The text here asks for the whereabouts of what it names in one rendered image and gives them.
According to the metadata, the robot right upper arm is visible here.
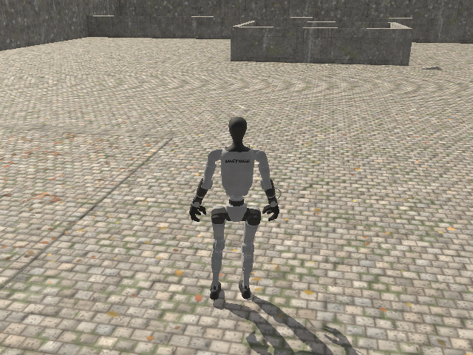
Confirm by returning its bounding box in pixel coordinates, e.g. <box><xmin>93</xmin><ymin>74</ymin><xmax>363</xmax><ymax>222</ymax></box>
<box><xmin>253</xmin><ymin>149</ymin><xmax>272</xmax><ymax>190</ymax></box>

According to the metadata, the robot right forearm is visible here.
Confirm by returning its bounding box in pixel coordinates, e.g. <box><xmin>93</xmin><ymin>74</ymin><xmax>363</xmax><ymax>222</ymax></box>
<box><xmin>265</xmin><ymin>179</ymin><xmax>278</xmax><ymax>207</ymax></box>

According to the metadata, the left robot hand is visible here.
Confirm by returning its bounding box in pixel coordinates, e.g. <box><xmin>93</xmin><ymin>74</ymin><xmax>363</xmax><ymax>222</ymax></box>
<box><xmin>189</xmin><ymin>204</ymin><xmax>206</xmax><ymax>222</ymax></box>

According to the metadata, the right robot hand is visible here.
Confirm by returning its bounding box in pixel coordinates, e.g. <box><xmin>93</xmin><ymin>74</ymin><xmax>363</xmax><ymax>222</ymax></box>
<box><xmin>262</xmin><ymin>204</ymin><xmax>279</xmax><ymax>221</ymax></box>

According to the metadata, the robot left upper arm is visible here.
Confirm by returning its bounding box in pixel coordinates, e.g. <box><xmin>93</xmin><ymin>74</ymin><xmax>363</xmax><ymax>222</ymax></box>
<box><xmin>201</xmin><ymin>149</ymin><xmax>222</xmax><ymax>190</ymax></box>

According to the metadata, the left robot thigh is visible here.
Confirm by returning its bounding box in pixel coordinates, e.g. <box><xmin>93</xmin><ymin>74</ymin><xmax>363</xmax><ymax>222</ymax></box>
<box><xmin>211</xmin><ymin>205</ymin><xmax>226</xmax><ymax>252</ymax></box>

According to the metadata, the humanoid robot head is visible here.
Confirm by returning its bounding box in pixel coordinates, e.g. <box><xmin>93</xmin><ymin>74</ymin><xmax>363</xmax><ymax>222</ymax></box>
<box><xmin>225</xmin><ymin>117</ymin><xmax>250</xmax><ymax>152</ymax></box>

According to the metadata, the robot left forearm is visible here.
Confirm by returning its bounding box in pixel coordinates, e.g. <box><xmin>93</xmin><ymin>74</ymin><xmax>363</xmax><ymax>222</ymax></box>
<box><xmin>191</xmin><ymin>178</ymin><xmax>208</xmax><ymax>207</ymax></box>

